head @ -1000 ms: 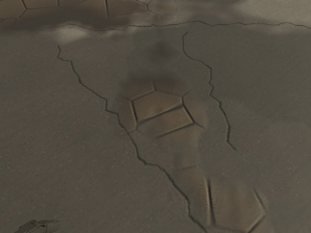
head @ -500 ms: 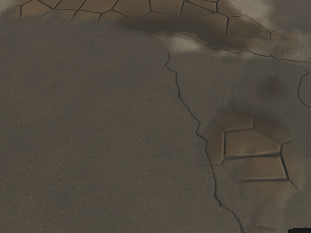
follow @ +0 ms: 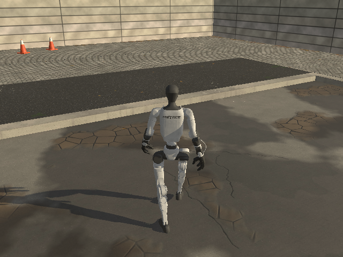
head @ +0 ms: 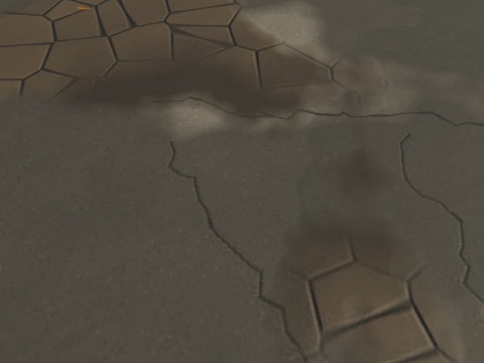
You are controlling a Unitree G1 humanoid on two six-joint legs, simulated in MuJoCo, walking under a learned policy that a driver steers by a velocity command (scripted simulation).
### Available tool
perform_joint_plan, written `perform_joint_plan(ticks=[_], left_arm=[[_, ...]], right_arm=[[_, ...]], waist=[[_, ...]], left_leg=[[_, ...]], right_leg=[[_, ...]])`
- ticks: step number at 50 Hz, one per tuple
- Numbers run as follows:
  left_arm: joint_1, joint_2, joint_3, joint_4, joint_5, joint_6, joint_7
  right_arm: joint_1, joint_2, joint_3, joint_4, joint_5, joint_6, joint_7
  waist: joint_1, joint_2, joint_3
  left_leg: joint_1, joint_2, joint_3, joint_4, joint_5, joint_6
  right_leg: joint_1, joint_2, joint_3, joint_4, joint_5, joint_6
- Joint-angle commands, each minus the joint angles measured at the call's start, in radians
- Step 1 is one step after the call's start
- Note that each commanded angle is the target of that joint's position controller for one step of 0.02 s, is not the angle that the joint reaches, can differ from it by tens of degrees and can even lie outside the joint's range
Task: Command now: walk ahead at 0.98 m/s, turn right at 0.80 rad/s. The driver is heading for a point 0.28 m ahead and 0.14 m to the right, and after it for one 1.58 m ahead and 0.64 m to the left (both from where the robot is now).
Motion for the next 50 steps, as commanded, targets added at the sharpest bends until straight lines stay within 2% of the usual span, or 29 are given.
perform_joint_plan(ticks=[1, 3, 4, 5, 6, 7, 8, 9, 10, 13, 18, 22, 24, 26, 27, 28, 29, 30, 31, 32, 34, 38, 41, 44, 46, 47, 48, 49, 50], left_arm=[[0.016, 0.046, -0.003, -0.052, -0.008, -0.004, -0.002], [0.282, 0.124, 0.027, 0.017, -0.014, 0.006, 0.018], [0.489, 0.180, 0.057, 0.080, -0.011, 0.008, 0.033], [0.569, 0.202, 0.082, 0.118, -0.007, 0.006, 0.058], [0.456, 0.238, 0.089, 0.123, -0.005, 0.011, 0.070], [0.370, 0.291, 0.091, 0.064, 0.020, 0.006, 0.071], [0.349, 0.214, 0.087, 0.050, 0.022, 0.001, 0.076], [0.310, 0.157, 0.072, 0.061, 0.025, -0.010, 0.083], [0.270, 0.116, 0.057, 0.071, 0.030, -0.028, 0.083], [0.265, 0.082, 0.033, 0.098, 0.020, -0.100, 0.088], [0.344, 0.082, 0.028, 0.127, 0.000, -0.137, 0.068], [0.390, 0.087, 0.010, 0.146, 0.004, -0.140, 0.096], [0.361, 0.138, 0.018, 0.138, 0.009, -0.126, 0.133], [0.251, 0.193, 0.039, 0.099, 0.023, -0.092, 0.155], [0.126, 0.224, 0.052, 0.064, 0.028, -0.076, 0.156], [0.036, 0.164, 0.045, 0.054, 0.030, -0.073, 0.133], [0.045, -0.019, -0.007, -0.034, 0.039, -0.104, 0.111], [0.154, -0.021, -0.031, -0.110, 0.007, -0.126, 0.096], [0.121, 0.045, -0.035, -0.098, 0.028, -0.146, 0.088], [0.086, 0.076, -0.027, -0.086, 0.038, -0.143, 0.084], [0.084, 0.071, -0.037, -0.101, 0.074, -0.102, 0.079], [-0.103, 0.048, -0.064, -0.193, 0.053, -0.065, 0.061], [-0.189, 0.017, -0.075, -0.225, 0.021, -0.068, 0.059], [-0.190, 0.052, -0.063, -0.237, 0.019, -0.077, 0.072], [-0.012, 0.136, -0.025, -0.190, 0.015, -0.087, 0.093], [0.191, 0.181, -0.001, -0.142, 0.015, -0.093, 0.107], [0.430, 0.258, 0.034, -0.102, 0.038, -0.095, 0.129], [0.388, 0.321, 0.048, -0.108, 0.069, -0.090, 0.125], [0.285, 0.282, 0.062, -0.112, 0.057, -0.077, 0.115]], right_arm=[[-0.095, -0.179, -0.029, -0.073, -0.001, -0.010, -0.031], [-0.172, -0.248, -0.051, -0.098, -0.015, 0.024, -0.048], [-0.232, -0.259, -0.057, -0.121, -0.023, 0.042, -0.046], [-0.249, -0.218, -0.050, -0.109, -0.020, 0.048, -0.028], [-0.241, -0.030, 0.002, -0.138, -0.037, 0.030, -0.009], [-0.090, -0.018, 0.019, -0.225, 0.001, 0.006, 0.003], [-0.175, -0.099, 0.013, -0.205, -0.001, -0.010, -0.001], [-0.194, -0.127, 0.007, -0.193, 0.011, -0.010, 0.000], [-0.213, -0.109, 0.012, -0.174, 0.004, 0.003, 0.002], [-0.191, -0.065, 0.022, -0.142, 0.004, 0.071, 0.035], [-0.382, -0.040, 0.027, -0.170, 0.025, 0.068, 0.049], [-0.485, -0.037, 0.039, -0.190, 0.018, 0.040, 0.064], [-0.385, -0.085, 0.024, -0.154, 0.013, 0.045, 0.068], [-0.058, -0.176, -0.015, -0.057, 0.011, 0.057, 0.057], [0.198, -0.220, -0.044, 0.012, 0.012, 0.064, 0.044], [0.277, -0.236, -0.063, 0.053, 0.031, 0.070, 0.027], [0.168, -0.257, -0.065, 0.055, 0.009, 0.080, 0.019], [0.084, -0.271, -0.071, 0.009, -0.007, 0.080, 0.011], [0.013, -0.203, -0.068, -0.031, -0.009, 0.080, 0.006], [-0.046, -0.155, -0.057, -0.031, -0.006, 0.078, 0.008], [-0.075, -0.153, -0.048, -0.041, 0.008, 0.048, 0.001], [-0.074, -0.177, -0.055, -0.052, 0.018, 0.008, 0.005], [-0.020, -0.200, -0.072, -0.047, 0.035, 0.011, 0.018], [-0.009, -0.219, -0.086, -0.053, 0.029, 0.018, 0.013], [-0.043, -0.268, -0.097, -0.066, 0.018, 0.013, 0.011], [-0.112, -0.286, -0.101, -0.085, 0.015, 0.007, 0.015], [-0.156, -0.191, -0.076, -0.120, 0.012, -0.007, 0.015], [-0.076, -0.049, -0.036, -0.191, 0.061, -0.007, 0.015], [-0.068, -0.115, -0.028, -0.182, 0.041, 0.013, 0.005]], waist=[[0.112, 0.097, 0.038], [0.259, 0.153, -0.104], [0.349, 0.134, -0.178], [0.366, 0.025, -0.161], [0.217, -0.234, -0.044], [0.084, -0.245, -0.264], [0.127, -0.037, -0.168], [0.078, 0.068, -0.024], [0.041, 0.136, 0.032], [-0.020, 0.112, 0.096], [0.069, 0.039, 0.096], [0.093, -0.030, 0.054], [0.017, -0.094, -0.025], [-0.167, -0.125, -0.165], [-0.315, -0.110, -0.217], [-0.341, 0.059, -0.164], [-0.145, 0.280, -0.103], [-0.065, 0.249, -0.281], [-0.057, 0.033, -0.180], [-0.003, -0.100, -0.040], [0.067, -0.118, 0.045], [0.036, -0.027, 0.112], [-0.050, 0.044, 0.046], [-0.063, 0.084, -0.009], [0.032, 0.082, -0.148], [0.157, 0.077, -0.245], [0.250, -0.013, -0.383], [0.135, -0.355, -0.513], [0.100, -0.310, -0.436]], left_leg=[[-0.152, 0.258, 0.028, 0.073, 1.420, -0.018], [-0.135, 0.297, 0.002, 0.401, 1.660, -0.012], [-0.222, 0.303, -0.033, 0.688, 1.579, 0.010], [-0.393, 0.193, -0.034, 1.082, 0.981, 0.031], [-0.757, 0.019, -0.097, 1.451, -0.060, 0.034], [-0.985, 0.008, -0.327, 1.554, -0.071, 0.038], [-1.056, 0.056, -0.348, 1.505, 0.022, 0.053], [-1.031, 0.109, -0.345, 1.423, 0.102, 0.061], [-0.971, 0.144, -0.362, 1.370, 0.129, 0.063], [-0.827, 0.201, -0.430, 1.184, 0.196, 0.035], [-0.906, 0.124, -0.264, 0.813, 0.476, 0.072], [-0.810, 0.041, -0.093, 0.515, 0.612, 0.119], [-0.711, -0.028, -0.065, 0.464, 0.584, 0.133], [-0.394, -0.089, -0.096, 0.486, 0.463, 0.166], [-0.181, -0.028, -0.210, 0.448, 0.417, 0.236], [-0.063, 0.033, -0.291, 0.388, 0.391, 0.284], [0.085, 0.113, -0.560, 0.535, 0.583, 0.362], [0.215, 0.280, -0.978, 0.279, 0.200, 0.513], [0.065, 0.298, -1.074, 0.081, -0.062, 0.468], [-0.154, 0.253, -0.980, 0.032, -0.076, 0.400], [-0.401, 0.180, -0.881, 0.013, 0.055, 0.374], [-0.695, 0.050, -0.677, -0.046, 0.317, 0.322], [-0.586, 0.022, -0.641, 0.005, 0.557, 0.245], [-0.407, 0.048, -0.670, 0.118, 0.731, 0.199], [-0.344, 0.048, -0.674, 0.375, 0.942, 0.153], [-0.436, 0.019, -0.659, 0.604, 0.879, 0.133], [-0.585, -0.024, -0.589, 0.922, 0.564, 0.134], [-0.870, -0.123, -0.474, 1.204, -0.084, 0.103], [-1.017, -0.016, -0.429, 1.299, -0.005, 0.118]], right_leg=[[0.291, 0.095, -0.092, -0.115, 0.005, -0.051], [0.553, 0.152, -0.074, -0.096, -0.134, -0.086], [0.760, 0.157, -0.014, -0.137, -0.228, -0.123], [0.921, 0.118, 0.112, -0.277, -0.251, -0.171], [0.967, 0.007, 0.313, -0.214, -0.134, -0.162], [1.153, -0.203, 0.817, -0.452, -0.385, -0.331], [1.054, -0.241, 0.901, -0.655, -0.620, -0.285], [0.871, -0.238, 0.801, -0.693, -0.642, -0.230], [0.728, -0.206, 0.685, -0.698, -0.579, -0.180], [0.467, -0.124, 0.419, -0.760, -0.405, -0.053], [0.658, 0.022, 0.035, -0.777, 0.313, 0.104], [0.846, -0.019, -0.054, -0.766, 0.793, 0.145], [0.967, -0.068, -0.084, -0.627, 1.092, 0.166], [0.918, -0.103, -0.073, -0.249, 1.215, 0.169], [0.765, -0.098, -0.055, 0.124, 1.095, 0.158], [0.529, 0.078, -0.057, 0.585, 0.148, 0.132], [0.055, 0.173, 0.065, 0.895, -0.577, 0.149], [-0.118, 0.135, 0.251, 0.909, -0.567, 0.144], [-0.122, 0.074, 0.276, 0.762, -0.447, 0.112], [-0.058, 0.030, 0.250, 0.653, -0.386, 0.109], [0.042, -0.022, 0.242, 0.508, -0.391, 0.151], [0.254, -0.061, 0.145, 0.051, -0.200, 0.204], [0.368, 0.001, 0.110, -0.204, 0.039, 0.184], [0.432, 0.044, 0.131, -0.359, 0.025, 0.159], [0.657, 0.086, 0.146, -0.384, -0.111, 0.135], [0.882, 0.038, 0.175, -0.368, -0.169, 0.119], [1.124, -0.154, 0.345, -0.344, -0.495, 0.090], [1.303, -0.450, 0.919, -0.542, -0.708, -0.001], [1.221, -0.437, 1.027, -0.602, -0.873, -0.043]])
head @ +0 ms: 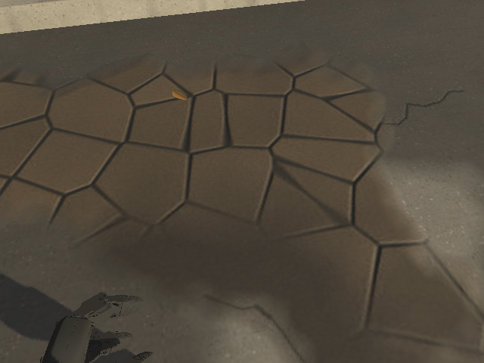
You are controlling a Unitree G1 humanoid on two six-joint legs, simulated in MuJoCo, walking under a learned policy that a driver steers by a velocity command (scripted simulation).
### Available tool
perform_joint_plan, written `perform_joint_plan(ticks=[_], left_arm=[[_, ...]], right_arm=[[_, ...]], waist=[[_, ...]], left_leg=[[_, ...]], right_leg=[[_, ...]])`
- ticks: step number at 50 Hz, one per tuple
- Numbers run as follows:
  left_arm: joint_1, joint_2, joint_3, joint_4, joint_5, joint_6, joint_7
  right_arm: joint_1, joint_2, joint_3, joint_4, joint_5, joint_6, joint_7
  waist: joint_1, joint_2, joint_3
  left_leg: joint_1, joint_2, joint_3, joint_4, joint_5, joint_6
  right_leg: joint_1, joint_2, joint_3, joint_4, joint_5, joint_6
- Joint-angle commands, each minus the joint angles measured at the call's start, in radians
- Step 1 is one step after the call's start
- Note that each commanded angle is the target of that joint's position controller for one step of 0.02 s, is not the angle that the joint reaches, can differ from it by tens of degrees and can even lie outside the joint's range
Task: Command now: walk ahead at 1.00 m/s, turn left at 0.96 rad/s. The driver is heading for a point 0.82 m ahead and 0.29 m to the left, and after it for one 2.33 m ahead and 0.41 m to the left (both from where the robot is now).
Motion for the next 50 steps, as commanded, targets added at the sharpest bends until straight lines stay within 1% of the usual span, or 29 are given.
perform_joint_plan(ticks=[1, 2, 4, 6, 8, 10, 13, 16, 18, 19, 20, 21, 22, 23, 24, 27, 30, 33, 36, 38, 39, 40, 41, 42, 43, 44, 45, 47, 50], left_arm=[[0.302, 0.185, 0.104, 0.021, 0.003, 0.016, 0.010], [0.291, 0.132, 0.092, 0.046, 0.000, 0.018, 0.006], [0.346, 0.109, 0.085, 0.115, -0.004, 0.008, 0.006], [0.383, 0.076, 0.079, 0.169, -0.027, -0.012, -0.010], [0.356, 0.085, 0.082, 0.181, -0.036, -0.026, -0.020], [0.321, 0.108, 0.086, 0.187, -0.030, -0.036, -0.020], [0.361, 0.143, 0.094, 0.216, -0.029, -0.038, -0.018], [0.444, 0.222, 0.110, 0.225, -0.029, -0.019, -0.001], [0.413, 0.287, 0.128, 0.206, -0.022, 0.017, 0.015], [0.366, 0.293, 0.131, 0.180, -0.019, 0.031, 0.014], [0.363, 0.255, 0.128, 0.174, -0.010, 0.039, 0.002], [0.419, 0.122, 0.096, 0.087, -0.007, 0.030, -0.016], [0.320, 0.180, 0.095, 0.000, -0.023, 0.004, -0.013], [0.239, 0.185, 0.086, -0.020, -0.025, -0.017, -0.013], [0.240, 0.181, 0.080, -0.009, -0.023, -0.023, -0.011], [0.292, 0.163, 0.074, 0.014, 0.018, 0.035, -0.009], [0.135, 0.111, 0.054, -0.061, 0.006, 0.057, -0.022], [0.052, 0.086, 0.040, -0.079, -0.029, 0.052, -0.037], [0.044, 0.125, 0.052, -0.066, -0.031, 0.045, -0.035], [0.174, 0.170, 0.078, -0.021, -0.020, 0.037, -0.022], [0.340, 0.199, 0.099, 0.025, -0.020, 0.035, -0.008], [0.546, 0.251, 0.121, 0.074, -0.013, 0.032, 0.011], [0.617, 0.382, 0.151, 0.095, 0.020, 0.027, 0.012], [0.540, 0.328, 0.147, 0.106, -0.009, 0.034, -0.012], [0.415, 0.242, 0.137, 0.085, -0.020, 0.036, -0.022], [0.383, 0.196, 0.130, 0.094, -0.032, 0.034, -0.030], [0.393, 0.172, 0.122, 0.116, -0.031, 0.033, -0.034], [0.442, 0.143, 0.108, 0.172, -0.037, 0.025, -0.033], [0.456, 0.163, 0.118, 0.187, -0.045, 0.016, -0.023]], right_arm=[[-0.102, -0.056, 0.022, -0.141, -0.018, -0.003, -0.004], [-0.153, -0.052, 0.020, -0.148, -0.030, 0.007, 0.008], [-0.212, -0.008, 0.029, -0.186, -0.053, 0.032, 0.039], [-0.262, 0.036, 0.046, -0.236, -0.051, 0.057, 0.053], [-0.327, 0.038, 0.058, -0.290, -0.052, 0.067, 0.065], [-0.360, 0.031, 0.065, -0.318, -0.046, 0.070, 0.073], [-0.484, 0.021, 0.077, -0.347, -0.049, 0.067, 0.091], [-0.464, 0.000, 0.071, -0.323, -0.045, 0.057, 0.090], [-0.234, -0.052, 0.045, -0.260, -0.043, 0.049, 0.072], [-0.015, -0.097, 0.017, -0.190, -0.042, 0.044, 0.055], [0.057, -0.142, -0.015, -0.141, -0.033, 0.046, 0.027], [-0.065, -0.266, -0.042, -0.176, -0.042, 0.068, 0.010], [0.001, -0.284, -0.051, -0.216, -0.048, 0.081, 0.003], [-0.006, -0.251, -0.050, -0.195, -0.040, 0.077, -0.008], [-0.040, -0.195, -0.037, -0.176, -0.035, 0.066, -0.014], [-0.124, -0.113, -0.002, -0.176, -0.028, 0.019, -0.020], [-0.145, -0.113, -0.002, -0.174, -0.025, -0.010, -0.010], [-0.139, -0.131, -0.016, -0.169, -0.018, -0.017, 0.004], [-0.049, -0.131, -0.019, -0.132, -0.010, -0.018, 0.005], [-0.016, -0.162, -0.020, -0.105, -0.023, -0.016, -0.001], [-0.039, -0.179, -0.021, -0.099, -0.035, -0.013, 0.001], [-0.081, -0.133, -0.007, -0.109, -0.048, -0.020, 0.000], [0.012, 0.033, 0.033, -0.164, -0.015, -0.033, 0.001], [0.033, 0.016, 0.051, -0.160, -0.027, -0.044, 0.002], [-0.084, -0.025, 0.048, -0.164, -0.043, -0.035, 0.001], [-0.169, -0.043, 0.051, -0.181, -0.061, -0.035, 0.010], [-0.237, -0.042, 0.053, -0.207, -0.075, -0.034, 0.016], [-0.276, -0.002, 0.071, -0.250, -0.095, -0.017, 0.027], [-0.373, 0.009, 0.097, -0.314, -0.086, -0.015, 0.040]], waist=[[0.203, -0.185, -0.273], [0.194, -0.085, -0.156], [0.164, -0.098, -0.067], [0.134, -0.126, -0.028], [0.108, -0.125, -0.002], [0.080, -0.122, 0.028], [0.106, -0.062, 0.113], [0.086, -0.102, 0.047], [-0.050, -0.146, -0.088], [-0.141, -0.138, -0.181], [-0.135, -0.033, -0.193], [0.035, 0.236, -0.200], [-0.033, 0.098, -0.363], [-0.021, -0.007, -0.243], [0.042, -0.085, -0.092], [0.170, -0.119, 0.004], [0.163, -0.078, 0.073], [0.118, -0.026, 0.048], [0.073, 0.005, 0.008], [0.129, -0.006, -0.085], [0.228, -0.023, -0.164], [0.332, -0.040, -0.245], [0.256, -0.383, -0.342], [0.209, -0.407, -0.316], [0.188, -0.213, -0.142], [0.182, -0.077, -0.092], [0.172, -0.045, -0.049], [0.131, -0.097, 0.001], [0.119, -0.098, 0.043]], left_leg=[[-0.707, 0.133, 0.120, 0.465, 0.113, -0.009], [-0.690, 0.162, 0.138, 0.417, 0.150, -0.017], [-0.674, 0.212, 0.138, 0.378, 0.150, -0.029], [-0.712, 0.246, 0.149, 0.365, 0.159, -0.032], [-0.711, 0.253, 0.172, 0.307, 0.245, -0.035], [-0.679, 0.251, 0.199, 0.205, 0.358, -0.036], [-0.583, 0.214, 0.332, -0.077, 0.451, -0.003], [-0.411, 0.094, 0.442, -0.192, 0.398, 0.051], [-0.155, 0.035, 0.422, -0.202, 0.294, 0.092], [0.097, 0.021, 0.363, -0.252, 0.266, 0.131], [0.310, 0.059, 0.250, -0.322, 0.208, 0.158], [0.505, 0.298, -0.228, -0.375, 0.281, 0.280], [0.604, 0.383, -0.527, -0.571, 0.113, 0.378], [0.486, 0.395, -0.549, -0.689, 0.049, 0.339], [0.293, 0.365, -0.479, -0.725, 0.100, 0.300], [-0.086, 0.252, -0.284, -0.741, 0.271, 0.269], [-0.325, 0.165, -0.181, -0.800, 0.274, 0.234], [-0.375, 0.112, -0.133, -0.794, 0.361, 0.159], [-0.143, 0.168, -0.153, -0.723, 0.550, 0.112], [0.037, 0.192, -0.128, -0.523, 0.886, 0.076], [0.038, 0.171, -0.073, -0.302, 0.993, 0.050], [-0.116, 0.135, -0.019, 0.021, 0.881, 0.025], [-0.437, -0.027, 0.065, 0.427, 0.186, -0.031], [-0.638, -0.039, 0.034, 0.495, -0.005, -0.013], [-0.706, 0.063, 0.064, 0.499, 0.083, -0.010], [-0.669, 0.117, 0.093, 0.425, 0.142, -0.020], [-0.638, 0.148, 0.112, 0.344, 0.143, -0.031], [-0.613, 0.179, 0.130, 0.236, 0.098, -0.067], [-0.592, 0.205, 0.175, 0.004, 0.155, -0.119]], right_leg=[[0.802, -0.396, 0.664, -0.320, -0.656, -0.200], [0.664, -0.349, 0.496, -0.327, -0.454, -0.182], [0.533, -0.291, 0.283, -0.351, -0.226, -0.149], [0.494, -0.280, 0.158, -0.379, -0.062, -0.126], [0.436, -0.261, 0.020, -0.427, 0.078, -0.107], [0.389, -0.229, -0.115, -0.461, 0.178, -0.096], [0.397, -0.178, -0.267, -0.510, 0.335, -0.072], [0.546, -0.187, -0.321, -0.344, 0.995, -0.046], [0.552, -0.237, -0.302, -0.008, 1.218, -0.053], [0.442, -0.251, -0.275, 0.274, 1.148, -0.067], [0.214, -0.146, -0.270, 0.630, 0.457, -0.053], [-0.201, 0.026, -0.230, 1.038, -0.396, 0.004], [-0.356, 0.030, 0.004, 1.106, -0.343, 0.000], [-0.394, -0.024, 0.050, 1.005, -0.276, -0.010], [-0.353, -0.062, 0.044, 0.878, -0.238, -0.011], [-0.147, -0.117, 0.053, 0.682, -0.324, 0.029], [-0.028, -0.127, 0.009, 0.387, -0.179, 0.049], [0.182, -0.072, -0.010, 0.120, 0.161, 0.029], [0.208, -0.044, -0.019, -0.017, 0.206, -0.012], [0.294, 0.021, -0.062, -0.045, 0.045, -0.047], [0.444, 0.047, -0.104, -0.052, -0.034, -0.067], [0.662, -0.035, -0.021, -0.013, -0.176, -0.094], [0.877, -0.316, 0.562, -0.180, -0.487, -0.211], [0.870, -0.364, 0.979, -0.372, -0.618, -0.289], [0.743, -0.323, 0.818, -0.357, -0.602, -0.305], [0.624, -0.275, 0.664, -0.341, -0.476, -0.294], [0.531, -0.219, 0.559, -0.341, -0.363, -0.272], [0.425, -0.148, 0.464, -0.368, -0.245, -0.270], [0.317, -0.120, 0.390, -0.451, -0.118, -0.300]])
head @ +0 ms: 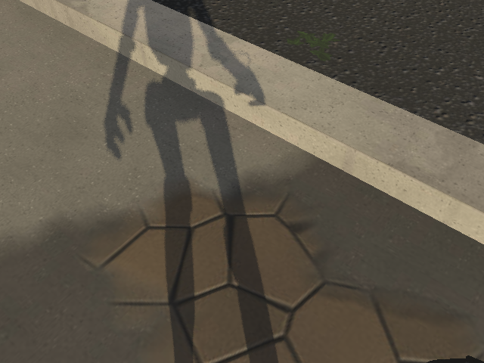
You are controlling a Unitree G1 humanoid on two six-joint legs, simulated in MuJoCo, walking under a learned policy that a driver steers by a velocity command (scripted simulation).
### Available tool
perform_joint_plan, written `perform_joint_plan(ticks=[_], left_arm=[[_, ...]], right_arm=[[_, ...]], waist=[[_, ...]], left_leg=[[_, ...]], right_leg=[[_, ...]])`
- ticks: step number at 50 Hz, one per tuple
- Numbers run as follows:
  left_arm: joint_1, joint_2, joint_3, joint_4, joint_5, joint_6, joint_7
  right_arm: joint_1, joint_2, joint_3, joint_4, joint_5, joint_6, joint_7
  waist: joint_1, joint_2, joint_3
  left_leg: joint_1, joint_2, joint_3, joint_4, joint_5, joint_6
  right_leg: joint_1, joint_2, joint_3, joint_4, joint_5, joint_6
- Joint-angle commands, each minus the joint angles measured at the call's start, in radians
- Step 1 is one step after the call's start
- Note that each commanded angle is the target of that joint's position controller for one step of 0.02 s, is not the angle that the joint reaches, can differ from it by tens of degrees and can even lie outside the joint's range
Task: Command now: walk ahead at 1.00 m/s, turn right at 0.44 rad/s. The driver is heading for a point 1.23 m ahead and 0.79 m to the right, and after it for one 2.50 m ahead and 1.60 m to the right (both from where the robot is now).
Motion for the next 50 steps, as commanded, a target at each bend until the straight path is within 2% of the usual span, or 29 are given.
perform_joint_plan(ticks=[1, 3, 6, 8, 9, 10, 11, 12, 13, 14, 17, 21, 23, 25, 27, 28, 30, 31, 32, 33, 35, 36, 39, 43, 45, 47, 48, 49, 50], left_arm=[[-0.076, 0.132, 0.033, -0.075, -0.006, -0.026, 0.007], [-0.101, 0.169, 0.050, -0.085, -0.015, -0.028, -0.001], [-0.060, 0.184, 0.058, -0.074, -0.030, -0.031, -0.012], [-0.041, 0.206, 0.063, -0.064, -0.029, -0.026, -0.010], [-0.060, 0.204, 0.064, -0.071, -0.031, -0.028, -0.013], [-0.078, 0.112, 0.039, -0.100, -0.027, -0.038, -0.009], [0.005, 0.007, 0.012, -0.144, -0.057, -0.029, -0.004], [-0.038, 0.062, 0.012, -0.141, -0.032, -0.011, 0.001], [-0.128, 0.088, 0.018, -0.140, -0.010, 0.002, -0.005], [-0.177, 0.083, 0.019, -0.139, 0.000, 0.010, -0.016], [-0.248, 0.030, 0.008, -0.172, 0.014, 0.050, -0.044], [-0.396, 0.020, -0.010, -0.263, 0.016, 0.063, -0.069], [-0.466, 0.030, -0.021, -0.289, 0.011, 0.060, -0.085], [-0.523, 0.030, -0.030, -0.299, 0.009, 0.058, -0.097], [-0.481, 0.062, -0.023, -0.280, 0.008, 0.055, -0.090], [-0.392, 0.091, -0.013, -0.256, 0.007, 0.053, -0.083], [-0.013, 0.176, 0.033, -0.142, 0.010, 0.045, -0.055], [0.013, 0.225, 0.061, -0.107, 0.002, 0.051, -0.025], [-0.106, 0.352, 0.083, -0.151, 0.024, 0.070, -0.015], [-0.064, 0.360, 0.095, -0.191, 0.013, 0.079, -0.010], [-0.140, 0.261, 0.074, -0.164, 0.000, 0.065, 0.006], [-0.168, 0.241, 0.065, -0.156, -0.003, 0.049, 0.012], [-0.200, 0.188, 0.041, -0.151, -0.010, 0.009, 0.007], [-0.220, 0.201, 0.054, -0.150, -0.011, -0.011, -0.003], [-0.184, 0.206, 0.065, -0.130, -0.016, -0.003, -0.002], [-0.190, 0.203, 0.068, -0.145, -0.018, 0.007, 0.010], [-0.212, 0.211, 0.073, -0.163, -0.035, 0.011, 0.008], [-0.266, 0.169, 0.061, -0.179, -0.038, 0.005, 0.009], [-0.304, 0.065, 0.032, -0.202, -0.019, 0.000, 0.025]], right_arm=[[-0.104, -0.034, 0.020, -0.132, 0.010, -0.015, 0.018], [-0.147, -0.025, 0.031, -0.139, 0.032, -0.017, 0.028], [-0.134, -0.068, 0.012, -0.125, 0.040, -0.016, 0.006], [0.020, -0.111, -0.016, -0.074, 0.029, -0.022, -0.021], [0.174, -0.141, -0.035, -0.039, 0.019, -0.027, -0.040], [0.381, -0.217, -0.063, -0.024, 0.000, -0.029, -0.063], [0.348, -0.276, -0.073, -0.029, -0.019, -0.016, -0.068], [0.257, -0.216, -0.074, -0.032, 0.005, -0.009, -0.069], [0.201, -0.122, -0.055, -0.033, 0.018, -0.014, -0.063], [0.190, -0.081, -0.046, -0.015, 0.021, -0.021, -0.056], [0.228, -0.043, -0.039, 0.053, 0.042, -0.046, -0.051], [0.217, -0.036, -0.038, 0.097, 0.051, -0.067, -0.042], [0.189, -0.058, -0.042, 0.107, 0.050, -0.070, -0.044], [0.220, -0.095, -0.049, 0.126, 0.049, -0.072, -0.047], [0.270, -0.159, -0.063, 0.132, 0.050, -0.061, -0.054], [0.264, -0.196, -0.074, 0.126, 0.047, -0.046, -0.061], [0.195, -0.230, -0.084, 0.095, 0.035, -0.011, -0.066], [0.216, -0.167, -0.074, 0.104, 0.020, -0.007, -0.049], [0.309, -0.044, -0.038, 0.014, 0.020, -0.018, -0.037], [0.199, -0.117, -0.037, -0.057, 0.030, -0.044, -0.038], [0.118, -0.129, -0.028, -0.059, 0.029, -0.064, -0.038], [0.121, -0.115, -0.021, -0.053, 0.014, -0.052, -0.040], [0.146, -0.089, -0.014, -0.051, -0.006, 0.010, -0.040], [-0.077, -0.012, 0.019, -0.141, 0.029, 0.008, -0.024], [-0.049, -0.008, 0.020, -0.125, 0.046, 0.000, -0.034], [0.047, -0.064, 0.000, -0.100, 0.040, -0.008, -0.051], [0.157, -0.109, -0.015, -0.089, 0.023, -0.015, -0.062], [0.341, -0.161, -0.046, -0.028, 0.017, -0.025, -0.069], [0.412, -0.170, -0.049, 0.007, 0.022, -0.025, -0.084]], waist=[[-0.069, -0.100, 0.090], [-0.062, -0.107, 0.075], [-0.058, -0.092, 0.044], [-0.129, -0.046, -0.070], [-0.207, -0.029, -0.161], [-0.282, 0.086, -0.306], [-0.188, 0.266, -0.362], [-0.159, 0.219, -0.245], [-0.155, 0.102, -0.113], [-0.142, 0.036, -0.039], [-0.091, 0.070, 0.054], [-0.050, 0.063, 0.076], [-0.039, 0.026, 0.107], [-0.050, -0.001, 0.131], [-0.018, 0.031, 0.066], [0.040, 0.058, 0.007], [0.217, 0.058, -0.171], [0.177, -0.066, -0.151], [0.002, -0.310, -0.199], [0.087, -0.184, -0.350], [-0.002, 0.017, -0.049], [-0.048, 0.041, 0.004], [-0.124, 0.048, 0.055], [-0.075, -0.010, 0.112], [-0.051, -0.059, 0.036], [-0.084, -0.063, -0.066], [-0.155, 0.006, -0.144], [-0.247, 0.088, -0.239], [-0.263, 0.181, -0.206]], left_leg=[[-0.055, 0.053, -0.003, -0.281, 0.119, -0.051], [0.177, 0.009, 0.045, -0.449, 0.241, -0.063], [0.292, -0.006, 0.036, -0.541, 0.309, -0.053], [0.479, -0.045, 0.052, -0.601, 0.202, -0.027], [0.690, 0.012, 0.016, -0.580, 0.147, -0.010], [0.896, 0.267, -0.253, -0.629, -0.236, 0.023], [0.965, 0.484, -0.743, -0.847, -0.560, 0.087], [0.857, 0.457, -0.811, -0.898, -0.628, 0.132], [0.743, 0.402, -0.614, -0.880, -0.475, 0.122], [0.644, 0.355, -0.450, -0.883, -0.254, 0.111], [0.523, 0.290, -0.184, -0.930, 0.080, 0.068], [0.506, 0.245, 0.075, -0.978, 0.404, 0.038], [0.446, 0.199, 0.202, -1.024, 0.449, 0.012], [0.437, 0.177, 0.288, -1.020, 0.697, -0.008], [0.544, 0.193, 0.302, -0.873, 1.177, -0.025], [0.573, 0.215, 0.298, -0.734, 1.326, -0.028], [0.435, 0.242, 0.262, -0.221, 1.295, -0.008], [0.205, 0.109, 0.255, 0.153, 0.451, -0.026], [-0.192, -0.025, 0.188, 0.564, -0.220, -0.083], [-0.330, -0.024, -0.024, 0.595, -0.138, -0.071], [-0.293, 0.077, -0.045, 0.346, -0.002, -0.064], [-0.212, 0.100, -0.047, 0.275, -0.021, -0.077], [-0.039, 0.137, -0.030, 0.053, -0.100, -0.119], [0.153, 0.079, 0.046, -0.373, 0.271, -0.122], [0.249, 0.011, 0.057, -0.447, 0.388, -0.098], [0.338, -0.038, 0.017, -0.504, 0.335, -0.064], [0.530, -0.010, -0.041, -0.629, 0.345, -0.036], [0.836, 0.076, -0.061, -0.668, 0.554, -0.012], [1.003, 0.289, -0.167, -0.661, 0.956, -0.015]], right_leg=[[-0.089, -0.190, 0.321, -0.305, 0.048, -0.199], [-0.204, -0.160, 0.266, -0.351, 0.139, -0.175], [-0.106, -0.195, 0.280, -0.282, 0.326, -0.139], [-0.035, -0.147, 0.227, 0.009, 0.595, -0.099], [-0.143, -0.100, 0.200, 0.253, 0.555, -0.076], [-0.284, -0.046, 0.132, 0.588, 0.221, -0.068], [-0.518, 0.011, 0.056, 0.850, -0.236, -0.059], [-0.633, -0.056, 0.035, 0.939, -0.129, -0.072], [-0.654, -0.102, 0.018, 0.919, -0.058, -0.070], [-0.629, -0.131, 0.019, 0.879, -0.024, -0.060], [-0.613, -0.185, 0.016, 0.819, -0.014, -0.034], [-0.645, -0.190, -0.033, 0.720, 0.140, -0.031], [-0.535, -0.170, -0.097, 0.531, 0.257, -0.045], [-0.391, -0.113, -0.199, 0.368, 0.313, -0.080], [-0.270, -0.025, -0.261, 0.322, 0.267, -0.116], [-0.171, 0.006, -0.261, 0.316, 0.215, -0.135], [0.260, 0.043, -0.172, 0.261, 0.121, -0.199], [0.424, -0.010, -0.058, 0.222, 0.030, -0.225], [0.624, -0.254, 0.431, 0.172, 0.125, -0.368], [0.692, -0.324, 0.721, -0.063, -0.140, -0.452], [0.336, -0.293, 0.646, -0.213, -0.135, -0.358], [0.187, -0.247, 0.558, -0.208, -0.003, -0.340], [-0.099, -0.148, 0.376, -0.232, 0.166, -0.328], [-0.267, -0.024, 0.254, -0.235, 0.393, -0.239], [-0.173, -0.024, 0.235, -0.103, 0.669, -0.176], [-0.062, -0.008, 0.282, 0.110, 0.861, -0.105], [-0.099, 0.035, 0.298, 0.289, 0.822, -0.048], [-0.238, 0.096, 0.238, 0.581, 0.633, 0.008], [-0.472, 0.140, 0.120, 0.772, -0.262, 0.006]])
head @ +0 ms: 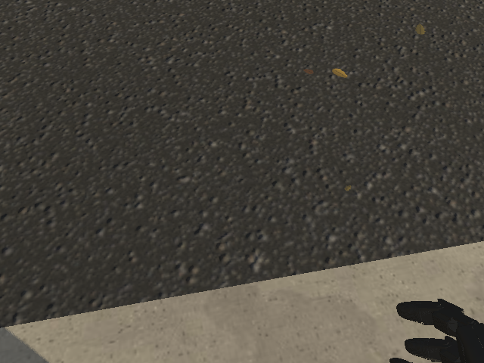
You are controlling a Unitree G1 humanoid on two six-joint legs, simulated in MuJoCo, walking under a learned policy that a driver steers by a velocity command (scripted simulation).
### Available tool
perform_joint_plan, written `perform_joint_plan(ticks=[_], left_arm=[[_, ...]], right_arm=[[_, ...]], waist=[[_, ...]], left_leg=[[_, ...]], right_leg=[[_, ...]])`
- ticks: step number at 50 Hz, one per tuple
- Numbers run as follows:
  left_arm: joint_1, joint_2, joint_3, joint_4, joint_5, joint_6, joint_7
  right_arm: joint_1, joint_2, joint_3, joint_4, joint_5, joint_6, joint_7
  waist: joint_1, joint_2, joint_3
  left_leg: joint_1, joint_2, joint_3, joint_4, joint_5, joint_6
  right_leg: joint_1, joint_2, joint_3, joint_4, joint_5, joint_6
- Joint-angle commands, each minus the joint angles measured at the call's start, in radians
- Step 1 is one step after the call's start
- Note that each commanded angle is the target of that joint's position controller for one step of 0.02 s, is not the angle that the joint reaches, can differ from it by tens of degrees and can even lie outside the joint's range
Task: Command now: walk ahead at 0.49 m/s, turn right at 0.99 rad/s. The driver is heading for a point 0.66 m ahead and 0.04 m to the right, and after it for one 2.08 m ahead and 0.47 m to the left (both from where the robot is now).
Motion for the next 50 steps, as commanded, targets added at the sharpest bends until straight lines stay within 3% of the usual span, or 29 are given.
perform_joint_plan(ticks=[1, 2, 4, 8, 13, 16, 18, 19, 20, 21, 22, 24, 26, 28, 32, 33, 34, 35, 36, 37, 38, 39, 40, 41, 42, 43, 44, 45, 50], left_arm=[[-0.050, -0.025, -0.018, -0.164, -0.002, -0.025, 0.039], [-0.074, 0.026, -0.011, -0.169, 0.004, -0.011, 0.042], [-0.246, 0.015, -0.005, -0.214, 0.045, 0.031, 0.033], [-0.355, -0.033, -0.024, -0.349, 0.037, 0.103, -0.020], [-0.390, -0.046, -0.036, -0.386, 0.054, 0.114, -0.003], [-0.411, -0.076, -0.058, -0.378, 0.037, 0.076, -0.034], [-0.242, -0.057, -0.032, -0.303, 0.033, 0.053, -0.031], [-0.113, -0.024, -0.016, -0.229, 0.046, 0.041, -0.017], [-0.056, 0.091, -0.004, -0.245, 0.061, 0.029, -0.018], [0.155, 0.164, 0.037, -0.243, 0.042, 0.022, 0.005], [0.140, 0.239, 0.067, -0.199, 0.075, 0.031, 0.015], [0.053, 0.092, 0.014, -0.134, 0.056, 0.005, 0.005], [0.051, -0.105, -0.051, -0.042, 0.037, -0.022, -0.004], [-0.016, -0.127, -0.062, 0.014, 0.047, -0.048, -0.014], [-0.136, -0.047, -0.058, 0.028, 0.043, -0.072, 0.010], [-0.265, 0.072, -0.036, 0.065, 0.181, -0.067, -0.066], [-0.232, 0.225, 0.020, 0.045, 0.164, -0.063, -0.083], [-0.162, 0.242, 0.036, 0.076, 0.172, -0.049, -0.099], [-0.174, 0.292, 0.048, 0.052, 0.123, -0.050, -0.091], [-0.095, 0.263, 0.039, 0.046, 0.108, -0.044, -0.065], [-0.049, 0.198, 0.027, 0.040, 0.131, -0.026, -0.047], [0.009, 0.038, -0.009, 0.040, 0.188, 0.000, -0.071], [0.175, 0.045, -0.004, 0.001, 0.163, 0.005, -0.125], [-0.057, 0.117, 0.032, -0.115, 0.062, -0.014, -0.094], [-0.192, 0.076, 0.013, -0.172, 0.040, -0.035, -0.051], [-0.172, 0.023, -0.017, -0.183, 0.088, -0.035, -0.017], [-0.131, -0.027, -0.047, -0.199, 0.118, -0.020, 0.008], [-0.161, -0.046, -0.064, -0.223, 0.108, -0.015, 0.022], [-0.300, -0.010, -0.060, -0.259, 0.021, -0.045, 0.041]], right_arm=[[0.526, -0.236, -0.091, 0.084, -0.029, 0.008, -0.019], [0.506, -0.218, -0.107, 0.075, -0.028, 0.026, -0.014], [0.370, -0.102, -0.081, 0.076, -0.005, 0.028, -0.022], [0.215, -0.136, -0.094, 0.093, 0.016, 0.020, -0.017], [0.183, -0.165, -0.122, 0.112, 0.011, 0.018, -0.009], [0.239, -0.178, -0.127, 0.103, -0.013, 0.053, -0.007], [0.335, -0.217, -0.135, 0.129, 0.027, 0.072, -0.001], [0.300, -0.172, -0.126, 0.119, 0.050, 0.059, 0.004], [0.370, 0.018, -0.089, 0.087, 0.043, 0.063, 0.013], [0.348, -0.019, -0.099, 0.090, 0.070, 0.050, -0.012], [0.205, -0.059, -0.110, 0.040, 0.082, 0.053, -0.035], [0.007, -0.007, -0.100, -0.009, 0.038, 0.058, -0.031], [0.042, 0.089, -0.076, -0.003, 0.032, 0.092, -0.005], [-0.031, 0.155, -0.033, -0.084, 0.039, 0.113, 0.007], [-0.024, 0.064, -0.050, -0.117, 0.016, 0.147, -0.003], [-0.020, -0.002, -0.002, -0.158, 0.037, 0.135, 0.094], [-0.018, -0.005, -0.008, -0.162, 0.042, 0.155, 0.141], [-0.017, -0.029, -0.007, -0.160, 0.071, 0.182, 0.159], [0.131, 0.021, 0.015, -0.122, 0.074, 0.200, 0.163], [0.258, 0.014, 0.018, -0.068, 0.062, 0.210, 0.152], [0.536, -0.055, -0.032, 0.032, 0.052, 0.218, 0.111], [0.744, -0.075, -0.046, 0.154, 0.016, 0.224, 0.062], [0.564, -0.225, -0.066, 0.059, -0.016, 0.166, 0.077], [0.464, -0.259, -0.107, 0.050, -0.033, 0.109, 0.082], [0.371, -0.190, -0.091, 0.107, 0.008, 0.051, 0.098], [0.298, -0.084, -0.053, 0.164, 0.046, 0.004, 0.113], [0.230, -0.007, -0.022, 0.198, 0.041, -0.019, 0.127], [0.242, 0.045, -0.006, 0.233, 0.037, -0.028, 0.127], [0.407, -0.110, -0.064, 0.209, -0.006, -0.075, 0.075]], waist=[[-0.169, 0.249, -0.343], [-0.217, 0.225, -0.483], [-0.185, 0.193, -0.222], [-0.071, 0.191, -0.001], [-0.056, 0.145, -0.075], [-0.087, 0.083, -0.187], [-0.030, 0.102, -0.253], [0.043, 0.016, -0.241], [-0.033, -0.214, -0.300], [0.132, -0.196, -0.533], [0.143, -0.183, -0.498], [0.048, -0.130, -0.102], [-0.079, -0.094, 0.006], [-0.176, -0.082, 0.087], [-0.257, -0.033, 0.120], [-0.366, -0.005, -0.215], [-0.351, -0.073, -0.232], [-0.300, -0.059, -0.219], [-0.343, -0.169, -0.131], [-0.311, -0.103, -0.161], [-0.351, -0.087, -0.224], [-0.309, 0.052, -0.442], [-0.156, 0.255, -0.759], [-0.231, 0.101, -0.424], [-0.186, 0.058, -0.198], [-0.089, 0.082, -0.171], [-0.002, 0.067, -0.178], [0.019, 0.023, -0.169], [-0.048, 0.059, -0.179]], left_leg=[[1.033, 0.478, -0.276, 0.145, 1.322, 0.130], [1.007, 0.503, -0.334, 0.083, 1.134, 0.239], [0.706, 0.372, -0.212, -0.083, 0.522, 0.165], [0.306, 0.302, 0.075, -0.290, 0.383, 0.075], [0.421, 0.250, 0.228, -0.232, 0.455, 0.043], [0.519, 0.201, 0.289, -0.027, 0.644, 0.036], [0.427, 0.194, 0.257, 0.221, 0.690, 0.047], [0.155, 0.125, 0.235, 0.464, 0.212, 0.055], [-0.223, 0.024, 0.114, 0.948, -0.623, 0.022], [-0.328, -0.102, -0.138, 1.267, -0.549, 0.042], [-0.534, -0.162, -0.076, 1.504, -0.420, 0.027], [-0.844, -0.101, 0.017, 1.706, -0.452, 0.070], [-0.847, -0.097, -0.010, 1.832, -0.444, 0.118], [-0.844, -0.109, -0.034, 1.750, -0.397, 0.143], [-0.568, -0.104, 0.189, 1.273, -0.323, 0.098], [-0.202, -0.076, 0.164, 1.020, -0.152, 0.152], [-0.116, -0.148, 0.201, 0.901, -0.187, 0.117], [-0.172, -0.204, 0.252, 0.824, -0.094, 0.118], [-0.310, -0.174, 0.207, 0.641, -0.206, 0.121], [-0.294, -0.249, 0.268, 0.439, -0.281, 0.122], [0.069, -0.343, 0.194, 0.234, -0.121, 0.179], [0.566, -0.252, -0.172, 0.190, 0.415, 0.358], [0.744, 0.061, -0.796, 0.045, 0.790, 0.627], [0.496, 0.116, -0.831, -0.080, 0.363, 0.456], [0.282, 0.064, -0.626, -0.082, 0.125, 0.363], [0.168, -0.018, -0.496, -0.084, 0.145, 0.335], [0.093, -0.074, -0.393, -0.085, 0.269, 0.329], [0.022, -0.118, -0.348, -0.110, 0.278, 0.284], [0.144, -0.107, -0.402, -0.141, 0.301, 0.129]], right_leg=[[-0.728, -0.038, -0.091, 0.690, -0.385, 0.073], [-0.773, -0.094, -0.147, 0.826, -0.255, 0.085], [-0.835, -0.188, -0.175, 0.792, -0.181, 0.103], [-0.718, -0.235, -0.213, 0.646, -0.120, 0.115], [-0.665, -0.252, -0.252, 0.453, 0.055, 0.064], [-0.407, -0.184, -0.289, 0.058, 0.076, 0.014], [-0.012, -0.131, -0.300, -0.342, 0.349, 0.015], [0.264, -0.168, -0.274, -0.459, 0.498, 0.009], [0.541, -0.486, -0.028, -0.142, 1.158, -0.027], [0.646, -0.706, 0.114, -0.100, 1.555, -0.141], [0.577, -0.754, 0.233, -0.330, 0.933, -0.218], [0.342, -0.608, 0.128, -0.414, 0.378, -0.138], [0.059, -0.566, -0.023, -0.467, 0.117, -0.061], [-0.169, -0.539, -0.131, -0.599, -0.093, -0.001], [-0.317, -0.407, -0.479, -0.709, 0.611, 0.011], [-0.406, -0.419, -0.449, -0.683, 0.941, -0.068], [-0.306, -0.435, -0.454, -0.654, 1.361, -0.098], [-0.177, -0.441, -0.445, -0.632, 1.639, -0.077], [0.112, -0.567, -0.435, -0.472, 1.971, -0.062], [0.256, -0.599, -0.432, -0.335, 2.125, -0.052], [0.084, -0.557, -0.423, 0.005, 2.080, 0.028], [-0.304, -0.445, -0.381, 0.513, 1.005, 0.134], [-0.489, -0.157, -0.100, 0.883, 0.121, 0.146], [-0.739, -0.093, 0.060, 1.050, 0.086, 0.142], [-0.829, -0.090, 0.032, 1.075, 0.099, 0.109], [-0.818, -0.132, 0.003, 1.013, 0.117, 0.092], [-0.768, -0.144, -0.015, 0.976, 0.141, 0.085], [-0.712, -0.165, -0.053, 0.915, 0.133, 0.080], [-0.673, -0.225, -0.137, 0.660, 0.064, 0.219]])
Keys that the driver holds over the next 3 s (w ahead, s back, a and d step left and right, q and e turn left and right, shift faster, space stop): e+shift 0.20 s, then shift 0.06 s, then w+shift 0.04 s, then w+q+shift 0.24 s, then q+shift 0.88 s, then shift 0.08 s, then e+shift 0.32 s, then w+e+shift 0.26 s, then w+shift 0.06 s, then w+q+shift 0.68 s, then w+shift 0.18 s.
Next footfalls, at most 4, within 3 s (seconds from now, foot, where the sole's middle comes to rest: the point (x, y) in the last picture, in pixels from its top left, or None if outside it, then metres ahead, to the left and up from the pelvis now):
0.38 right None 0.25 -0.14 -0.76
0.76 left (287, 288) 0.60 -0.04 -0.63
1.28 right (341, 214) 0.84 -0.19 -0.63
1.64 left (266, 272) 0.64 0.02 -0.63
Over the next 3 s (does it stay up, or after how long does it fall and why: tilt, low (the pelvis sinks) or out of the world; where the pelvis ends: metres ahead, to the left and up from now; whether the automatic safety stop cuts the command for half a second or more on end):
stays up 1.39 -0.01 0.12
